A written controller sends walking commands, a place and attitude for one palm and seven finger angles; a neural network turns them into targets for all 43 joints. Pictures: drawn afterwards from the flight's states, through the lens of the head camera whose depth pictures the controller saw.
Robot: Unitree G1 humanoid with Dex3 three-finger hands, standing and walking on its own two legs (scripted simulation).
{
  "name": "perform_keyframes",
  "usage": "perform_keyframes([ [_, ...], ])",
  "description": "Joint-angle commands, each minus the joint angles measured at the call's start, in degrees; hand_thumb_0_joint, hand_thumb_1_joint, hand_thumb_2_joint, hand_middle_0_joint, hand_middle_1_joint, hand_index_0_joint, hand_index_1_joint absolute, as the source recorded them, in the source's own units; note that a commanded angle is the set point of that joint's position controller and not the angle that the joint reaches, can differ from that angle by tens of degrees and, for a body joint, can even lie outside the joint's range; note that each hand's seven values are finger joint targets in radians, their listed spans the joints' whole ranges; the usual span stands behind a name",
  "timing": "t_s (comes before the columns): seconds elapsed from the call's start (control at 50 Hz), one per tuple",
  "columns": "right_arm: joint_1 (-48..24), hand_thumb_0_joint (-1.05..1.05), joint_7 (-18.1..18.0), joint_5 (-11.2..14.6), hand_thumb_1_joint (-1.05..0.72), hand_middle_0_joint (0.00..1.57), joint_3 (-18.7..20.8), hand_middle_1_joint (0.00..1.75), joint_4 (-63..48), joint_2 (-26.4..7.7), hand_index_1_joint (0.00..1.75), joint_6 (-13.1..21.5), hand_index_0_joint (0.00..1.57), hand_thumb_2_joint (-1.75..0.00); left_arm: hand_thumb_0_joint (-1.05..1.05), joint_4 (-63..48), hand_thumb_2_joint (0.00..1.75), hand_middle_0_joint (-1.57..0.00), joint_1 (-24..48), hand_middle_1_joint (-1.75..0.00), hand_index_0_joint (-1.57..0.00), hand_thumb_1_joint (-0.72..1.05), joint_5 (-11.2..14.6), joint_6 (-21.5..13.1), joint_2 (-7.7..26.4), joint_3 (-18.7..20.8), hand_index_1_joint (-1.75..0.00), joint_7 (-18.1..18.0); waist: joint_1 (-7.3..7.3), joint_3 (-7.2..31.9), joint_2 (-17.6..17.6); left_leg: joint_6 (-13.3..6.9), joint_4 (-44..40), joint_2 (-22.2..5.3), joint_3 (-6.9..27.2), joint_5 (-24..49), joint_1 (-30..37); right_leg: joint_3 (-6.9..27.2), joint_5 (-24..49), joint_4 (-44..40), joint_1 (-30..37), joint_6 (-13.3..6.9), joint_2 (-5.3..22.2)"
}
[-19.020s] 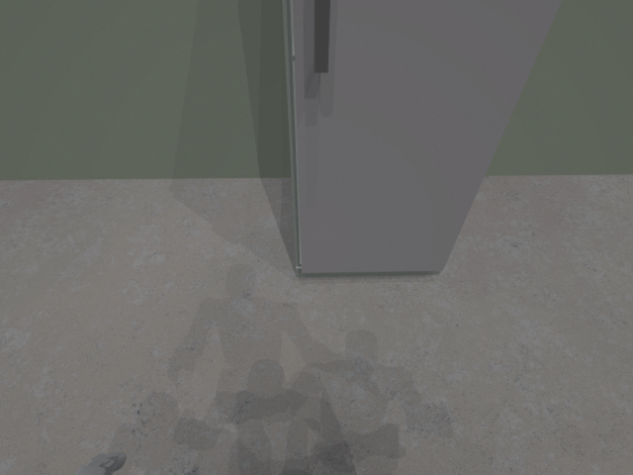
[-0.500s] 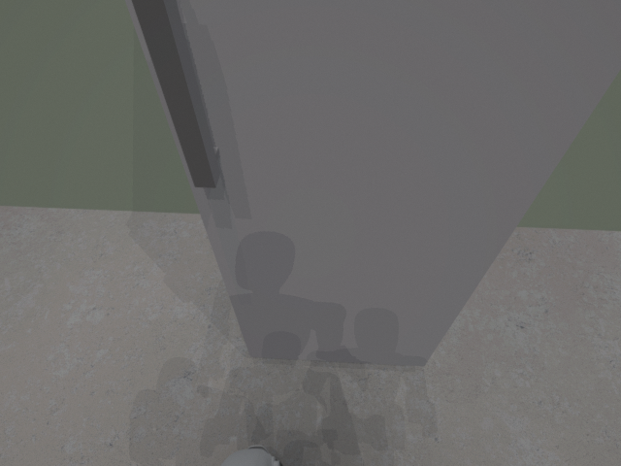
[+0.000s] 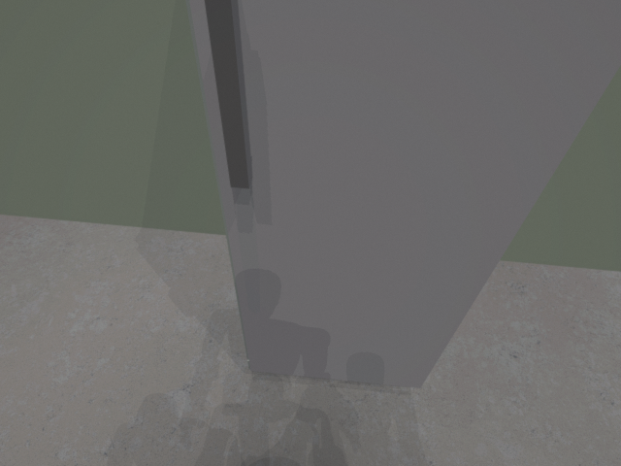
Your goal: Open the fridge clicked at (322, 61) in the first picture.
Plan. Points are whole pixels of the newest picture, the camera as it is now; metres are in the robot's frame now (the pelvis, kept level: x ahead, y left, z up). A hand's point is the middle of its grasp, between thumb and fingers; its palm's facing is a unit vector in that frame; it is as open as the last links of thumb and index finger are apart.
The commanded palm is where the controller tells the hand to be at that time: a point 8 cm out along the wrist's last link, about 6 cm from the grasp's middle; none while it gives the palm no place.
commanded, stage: come to a stop and stand still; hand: left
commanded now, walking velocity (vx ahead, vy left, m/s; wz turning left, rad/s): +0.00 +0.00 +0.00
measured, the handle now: (236, 94) +0.50 +0.13 +0.25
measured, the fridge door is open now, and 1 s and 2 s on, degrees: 0 0 0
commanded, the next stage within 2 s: look again from close up in 1.24 s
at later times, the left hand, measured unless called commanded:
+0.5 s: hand out of the picture -0.09 +0.23 -0.17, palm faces +0.11 -0.96 -0.25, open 7.4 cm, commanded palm none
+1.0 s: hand out of the picture -0.16 +0.21 -0.16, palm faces +0.07 -0.99 -0.16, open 7.4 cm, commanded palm none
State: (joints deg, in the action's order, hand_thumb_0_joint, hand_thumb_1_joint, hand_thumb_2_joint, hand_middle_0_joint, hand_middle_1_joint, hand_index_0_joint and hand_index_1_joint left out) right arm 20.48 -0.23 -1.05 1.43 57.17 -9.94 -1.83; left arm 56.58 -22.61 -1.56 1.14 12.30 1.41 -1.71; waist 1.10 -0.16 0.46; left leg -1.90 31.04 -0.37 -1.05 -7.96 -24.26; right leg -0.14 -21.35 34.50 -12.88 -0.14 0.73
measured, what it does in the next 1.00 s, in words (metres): walks backwards: left foot, then right foot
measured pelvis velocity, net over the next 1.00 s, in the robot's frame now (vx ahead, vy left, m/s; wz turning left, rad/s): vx -0.11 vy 0.05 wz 0.00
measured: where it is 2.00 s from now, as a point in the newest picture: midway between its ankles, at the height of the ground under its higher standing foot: outside the picture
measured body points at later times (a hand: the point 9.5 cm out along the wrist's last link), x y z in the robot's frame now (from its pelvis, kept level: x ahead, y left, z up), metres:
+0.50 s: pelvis -0.06 +0.03 +0.01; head -0.08 +0.04 +0.46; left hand -0.10 +0.29 -0.15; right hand +0.05 -0.24 -0.12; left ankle +0.10 +0.10 -0.70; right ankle -0.03 -0.10 -0.72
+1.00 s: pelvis -0.11 +0.05 +0.02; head -0.13 +0.06 +0.47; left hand -0.16 +0.27 -0.15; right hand -0.10 -0.17 -0.14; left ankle -0.07 +0.16 -0.70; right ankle -0.09 -0.06 -0.73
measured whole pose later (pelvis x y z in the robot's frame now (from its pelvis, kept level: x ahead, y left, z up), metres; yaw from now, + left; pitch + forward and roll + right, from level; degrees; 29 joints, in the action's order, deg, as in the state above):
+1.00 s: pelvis -0.11 +0.05 +0.02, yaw +0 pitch -2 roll +0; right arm 18.1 -0.3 -0.8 1.2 60.6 -8.4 -1.2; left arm 62.1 -24.4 -1.6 0.5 7.9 1.1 -1.2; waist -0.6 0.7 -1.3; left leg -0.5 40.4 0.2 -3.4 -19.9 -20.8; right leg -0.2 -10.8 23.6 -11.0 -2.1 0.1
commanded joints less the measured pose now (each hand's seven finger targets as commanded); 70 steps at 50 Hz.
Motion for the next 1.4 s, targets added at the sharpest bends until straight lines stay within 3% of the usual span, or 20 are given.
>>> perform_keyframes([
  [0.0,-2.78,0.00,-0.70,-0.10,-0.90,0.20,2.46,0.30,-3.60,-10.89,0.30,2.01,0.20,-0.90,0.00,-0.96,0.90,-0.20,-5.24,-0.30,-0.20,0.90,0.15,-1.58,6.49,1.22,-0.30,0.03,-1.98,-3.38,3.23,-0.98,-14.46,-4.86,10.41,-23.46,3.58,2.39,-9.46,-8.57,-6.29,-3.87,0.40],
  [0.2,-2.57,0.00,-0.70,0.32,-0.90,0.20,2.82,0.30,-1.77,-11.68,0.30,1.96,0.20,-0.90,0.00,-1.10,0.90,-0.20,4.04,-0.30,-0.20,0.90,0.17,-1.93,10.45,1.39,-0.30,0.25,1.96,-4.86,-2.53,0.65,-1.50,-2.35,6.30,-14.28,14.88,7.28,-16.61,-15.45,-19.24,-4.61,5.19],
  [0.28,-8.05,0.00,-0.88,-0.23,-0.90,0.20,3.49,0.30,-3.53,-17.02,0.30,2.47,0.20,-0.90,0.00,2.16,0.90,-0.20,-5.68,-0.30,-0.20,0.90,-0.05,-0.57,8.38,1.55,-0.30,0.41,-3.15,-3.67,10.72,-1.88,-24.58,-9.61,19.63,-34.81,0.08,-2.12,-6.57,4.03,-2.96,-2.58,-2.83],
  [0.38,-14.47,0.00,-1.09,-0.76,-0.90,0.20,3.33,0.30,-5.08,-15.54,0.30,0.93,0.20,-0.90,0.00,5.69,0.90,-0.20,-17.81,-0.30,-0.20,0.90,-0.24,0.87,5.06,1.98,-0.30,0.95,-7.58,-1.72,7.62,-1.01,-25.21,-7.45,11.37,-29.54,-4.87,-5.59,-5.98,-3.58,9.29,-4.08,-3.20],
  [0.4,-13.74,0.00,-0.94,-0.39,-0.90,0.20,3.07,0.30,-4.86,-13.65,0.30,0.33,0.20,-0.90,0.00,5.67,0.90,-0.20,-18.55,-0.30,-0.20,0.90,-0.40,0.86,5.79,2.07,-0.30,0.86,-7.55,-3.07,1.35,1.33,-19.51,-3.65,7.05,-27.63,-6.16,-2.61,-6.21,-13.42,10.59,-4.81,-1.56],
  [0.44,-11.31,0.00,-0.67,0.30,-0.90,0.20,3.99,0.30,-5.12,-11.18,0.30,-1.22,0.20,-0.90,0.00,0.40,0.90,-0.20,-3.05,-0.30,-0.20,0.90,-1.21,0.15,13.17,3.01,-0.30,0.17,-2.22,-7.36,-17.32,3.84,19.90,4.68,0.99,-12.74,3.11,25.04,-30.10,-34.47,-18.48,-12.67,20.02],
  [0.48,-4.46,0.00,-0.01,0.20,-0.90,0.20,5.49,0.30,-2.86,-15.86,0.30,-0.48,0.20,-0.90,0.00,-6.17,0.90,-0.20,17.47,-0.30,-0.20,0.90,-0.46,-2.08,15.66,3.55,-0.30,-0.66,5.55,-6.97,-6.19,1.08,33.51,1.05,6.03,-9.75,6.78,16.17,-14.09,-28.06,-23.89,-12.17,16.31],
  [0.5,-1.41,0.00,0.27,0.54,-0.90,0.20,4.36,0.30,-2.99,-13.29,0.30,1.31,0.20,-0.90,0.00,-6.40,0.90,-0.20,17.41,-0.30,-0.20,0.90,-0.87,-2.90,14.44,3.00,-0.30,-0.59,5.49,-5.72,-5.84,0.51,23.92,0.38,3.75,-13.41,6.28,10.42,-5.99,-22.78,-16.76,-10.61,13.15],
  [0.56,-4.39,0.00,0.08,0.80,-0.90,0.20,1.57,0.30,-2.98,-7.64,0.30,2.81,0.20,-0.90,0.00,-1.27,0.90,-0.20,5.74,-0.30,-0.20,0.90,-0.25,-1.95,11.22,1.85,-0.30,0.23,-0.19,-4.99,-6.27,0.58,-7.46,1.25,-0.35,-7.94,14.32,5.71,-5.68,-13.23,-10.21,-5.69,8.15],
  [0.6,-5.55,0.00,-0.98,-0.02,-0.90,0.20,1.92,0.30,-3.72,-14.14,0.30,3.59,0.20,-0.90,0.00,-0.48,0.90,-0.20,1.13,-0.30,-0.20,0.90,0.72,-1.27,8.68,1.23,-0.30,0.92,-2.26,-5.56,8.58,-2.50,-17.28,-9.28,15.81,-17.22,12.00,2.47,-4.82,-4.91,-12.18,-1.27,2.90],
  [0.66,-9.92,0.00,-0.87,-0.35,-0.90,0.20,2.28,0.30,-4.42,-16.05,0.30,3.09,0.20,-0.90,0.00,1.38,0.90,-0.20,-0.91,-0.30,-0.20,0.90,-0.12,-0.21,8.51,1.51,-0.30,0.79,-4.90,-3.40,9.59,-5.25,-24.82,-11.17,21.40,-35.23,-5.86,0.48,-1.43,3.37,2.49,-1.30,0.15],
  [0.8,-6.68,0.00,-0.94,-0.66,-0.90,0.20,1.29,0.30,-1.19,-8.59,0.30,1.15,0.20,-0.90,0.00,4.92,0.90,-0.20,-9.63,-0.30,-0.20,0.90,0.10,-0.12,2.12,0.47,-0.30,1.04,-4.65,-4.26,3.22,-1.73,-20.25,-7.06,12.03,-30.89,-4.68,-0.65,-3.23,-10.91,8.77,-2.52,-1.29],
  [0.86,-4.99,0.00,-0.52,-0.19,-0.90,0.20,0.52,0.30,-1.39,-3.47,0.30,0.91,0.20,-0.90,0.00,2.96,0.90,-0.20,-3.26,-0.30,-0.20,0.90,0.38,-1.78,6.77,1.44,-0.30,0.06,-1.51,-6.49,-16.76,1.68,9.20,0.97,-0.41,-12.83,-1.21,22.51,-26.28,-30.79,-5.05,-9.42,15.27],
  [0.9,-2.48,0.00,-0.12,0.07,-0.90,0.20,0.88,0.30,0.37,-3.01,0.30,1.47,0.20,-0.90,0.00,0.93,0.90,-0.20,3.23,-0.30,-0.20,0.90,0.38,-2.31,5.05,1.53,-0.30,-0.03,1.10,-6.85,-10.58,1.15,19.04,-0.48,-0.18,-13.24,1.37,17.27,-15.45,-28.74,-9.78,-10.03,13.79],
  [1.0,3.79,0.00,-0.63,0.14,-0.90,0.20,-0.31,0.30,2.64,0.15,0.30,3.25,0.20,-0.90,0.00,2.96,0.90,-0.20,-0.80,-0.30,-0.20,0.90,0.40,-1.89,3.54,1.27,-0.30,0.42,0.43,-5.20,-5.70,1.53,-5.81,0.27,-3.42,-10.42,17.46,8.34,-15.73,-17.34,-14.22,-5.75,6.59],
  [1.06,5.89,0.00,-2.17,-0.44,-0.90,0.20,0.97,0.30,2.14,-7.18,0.30,3.42,0.20,-0.90,0.00,1.40,0.90,-0.20,-1.48,-0.30,-0.20,0.90,0.43,-1.77,-1.53,0.30,-0.30,1.15,-0.35,-8.11,11.29,-6.41,-23.96,-17.15,21.39,-33.09,8.27,-2.62,-6.20,4.01,-15.52,-1.32,-0.75],
  [1.08,3.23,0.00,-1.99,-0.44,-0.90,0.20,0.82,0.30,2.36,-5.95,0.30,3.49,0.20,-0.90,0.00,2.36,0.90,-0.20,-0.64,-0.30,-0.20,0.90,-0.16,-1.32,-2.31,0.19,-0.30,0.90,-1.18,-7.87,12.12,-7.06,-25.83,-16.18,21.42,-33.28,3.35,-1.49,-4.47,9.23,-11.44,-1.74,0.16],
  [1.22,0.78,0.00,-2.14,0.16,-0.90,0.20,-0.05,0.30,3.67,-2.27,0.30,3.60,0.20,-0.90,0.00,6.06,0.90,-0.20,-4.37,-0.30,-0.20,0.90,0.29,-1.95,-4.07,-0.45,-0.30,0.45,-3.37,-6.23,0.96,-3.45,-17.40,-8.50,8.37,-21.24,-0.11,0.30,5.08,-9.75,3.05,-0.89,1.82],
  [1.32,3.89,0.00,-1.55,0.18,-0.90,0.20,-0.68,0.30,5.21,0.78,0.30,2.88,0.20,-0.90,0.00,5.51,0.90,-0.20,-0.19,-0.30,-0.20,0.90,0.91,-3.10,-1.09,-0.70,-0.30,-0.03,-0.14,-5.36,-8.70,0.41,-7.76,-3.00,1.05,-8.62,10.18,8.05,-5.89,-19.43,-7.09,-3.64,6.80],
  [1.38,4.42,0.00,-1.49,0.16,-0.90,0.20,-1.09,0.30,6.02,1.12,0.30,3.06,0.20,-0.90,0.00,5.03,0.90,-0.20,0.79,-0.30,-0.20,0.90,0.99,-3.12,-1.39,-0.84,-0.30,-0.19,0.09,-6.45,-3.32,0.57,-9.37,-4.02,1.61,-6.10,11.56,6.41,-1.71,-18.35,-8.00,-3.28,5.61],
])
